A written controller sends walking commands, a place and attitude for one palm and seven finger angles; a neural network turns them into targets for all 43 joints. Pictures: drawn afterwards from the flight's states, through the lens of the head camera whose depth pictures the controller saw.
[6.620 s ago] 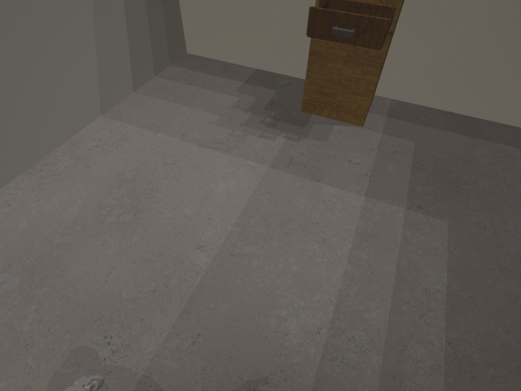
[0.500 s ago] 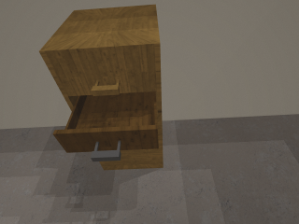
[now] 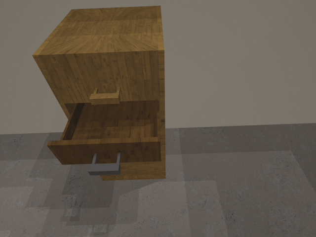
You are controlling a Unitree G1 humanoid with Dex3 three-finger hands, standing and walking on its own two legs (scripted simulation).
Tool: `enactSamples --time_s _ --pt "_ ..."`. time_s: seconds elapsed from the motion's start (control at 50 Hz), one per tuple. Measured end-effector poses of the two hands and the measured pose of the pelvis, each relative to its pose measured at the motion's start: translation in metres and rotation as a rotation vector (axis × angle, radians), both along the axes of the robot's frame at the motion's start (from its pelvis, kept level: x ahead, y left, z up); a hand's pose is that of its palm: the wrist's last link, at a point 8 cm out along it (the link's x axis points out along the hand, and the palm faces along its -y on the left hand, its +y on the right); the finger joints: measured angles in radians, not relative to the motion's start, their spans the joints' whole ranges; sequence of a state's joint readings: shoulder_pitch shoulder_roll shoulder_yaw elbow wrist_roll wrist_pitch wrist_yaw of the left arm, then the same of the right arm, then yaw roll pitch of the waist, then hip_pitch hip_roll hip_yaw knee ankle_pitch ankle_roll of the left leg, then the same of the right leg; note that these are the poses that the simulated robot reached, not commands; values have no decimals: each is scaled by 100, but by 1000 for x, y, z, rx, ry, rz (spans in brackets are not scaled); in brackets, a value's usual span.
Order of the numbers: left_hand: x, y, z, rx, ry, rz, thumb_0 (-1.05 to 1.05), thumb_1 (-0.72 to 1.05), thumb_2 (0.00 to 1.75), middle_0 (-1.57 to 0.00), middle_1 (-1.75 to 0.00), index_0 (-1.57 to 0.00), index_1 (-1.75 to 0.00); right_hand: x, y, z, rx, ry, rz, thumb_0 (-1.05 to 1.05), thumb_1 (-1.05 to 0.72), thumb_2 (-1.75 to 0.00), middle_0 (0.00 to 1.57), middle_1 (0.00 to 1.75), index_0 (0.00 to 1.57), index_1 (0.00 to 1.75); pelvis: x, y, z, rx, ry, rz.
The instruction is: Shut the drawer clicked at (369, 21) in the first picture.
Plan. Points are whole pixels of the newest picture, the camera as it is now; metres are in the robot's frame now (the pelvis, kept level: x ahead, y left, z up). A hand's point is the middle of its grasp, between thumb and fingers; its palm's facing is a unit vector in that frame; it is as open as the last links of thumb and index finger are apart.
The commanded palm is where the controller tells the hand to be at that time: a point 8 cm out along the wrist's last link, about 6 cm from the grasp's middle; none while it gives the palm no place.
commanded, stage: look again from close up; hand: left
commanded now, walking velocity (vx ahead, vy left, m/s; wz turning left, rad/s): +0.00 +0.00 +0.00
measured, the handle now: (106, 162) +0.38 +0.21 -0.12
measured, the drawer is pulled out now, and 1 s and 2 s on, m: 0.21 0.21 0.21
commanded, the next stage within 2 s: raise the hand and make a fist in 0.52 s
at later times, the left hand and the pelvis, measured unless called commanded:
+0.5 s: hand out of the picture -0.01 +0.15 -0.17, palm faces +0.02 -0.98 -0.18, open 7.3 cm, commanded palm none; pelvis +0.01 -0.01 +0.00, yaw +0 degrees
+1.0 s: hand (116, 220) +0.18 +0.12 -0.03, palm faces -0.03 -1.00 +0.09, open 6.2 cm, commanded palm +0.12 +0.20 -0.06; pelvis -0.03 +0.01 -0.08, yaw +1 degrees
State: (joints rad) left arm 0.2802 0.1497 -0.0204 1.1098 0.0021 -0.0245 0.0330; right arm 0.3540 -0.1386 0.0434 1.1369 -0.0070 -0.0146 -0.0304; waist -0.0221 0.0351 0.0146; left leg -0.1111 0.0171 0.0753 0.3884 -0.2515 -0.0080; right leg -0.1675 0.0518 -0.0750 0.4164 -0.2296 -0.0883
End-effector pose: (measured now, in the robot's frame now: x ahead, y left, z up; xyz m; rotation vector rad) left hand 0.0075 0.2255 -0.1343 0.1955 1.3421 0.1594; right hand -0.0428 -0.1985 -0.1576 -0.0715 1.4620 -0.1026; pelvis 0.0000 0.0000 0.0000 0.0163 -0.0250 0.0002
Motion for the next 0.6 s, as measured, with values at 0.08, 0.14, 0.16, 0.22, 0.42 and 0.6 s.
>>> enactSamples --time_s 0.08,0.14,0.16,0.22,0.42,0.6 --pt "-4 -3 0 -3 12 6 2 94 90 -20 -30 -20 -30 8 -2 0 0 -15 6 1 -91 -90 20 30 20 30 0 -2 0 -1 0 0" --pt "-9 -7 0 -9 25 12 2 93 90 -20 -30 -20 -30 14 -4 0 -3 -26 11 1 -91 -90 20 30 20 30 1 -3 1 -1 2 0" --pt "-11 -8 -1 -11 30 14 2 93 90 -20 -30 -20 -30 16 -5 1 -4 -29 13 1 -91 -90 20 30 20 30 2 -3 1 -1 3 0" --pt "-16 -12 -1 -19 43 21 2 93 90 -20 -30 -20 -30 20 -8 1 -9 -34 17 1 -91 -90 20 30 20 30 3 -4 1 -1 4 0" --pt "-25 -26 -5 -48 70 34 1 92 90 -20 -30 -20 -30 23 -15 4 -25 -28 17 0 -91 -90 20 30 20 30 7 -8 1 -3 8 -1" --pt "-22 -27 -7 -52 68 33 1 92 90 -20 -30 -20 -30 18 -13 5 -27 -14 7 0 -91 -90 20 30 20 30 9 -9 1 -5 6 -3"
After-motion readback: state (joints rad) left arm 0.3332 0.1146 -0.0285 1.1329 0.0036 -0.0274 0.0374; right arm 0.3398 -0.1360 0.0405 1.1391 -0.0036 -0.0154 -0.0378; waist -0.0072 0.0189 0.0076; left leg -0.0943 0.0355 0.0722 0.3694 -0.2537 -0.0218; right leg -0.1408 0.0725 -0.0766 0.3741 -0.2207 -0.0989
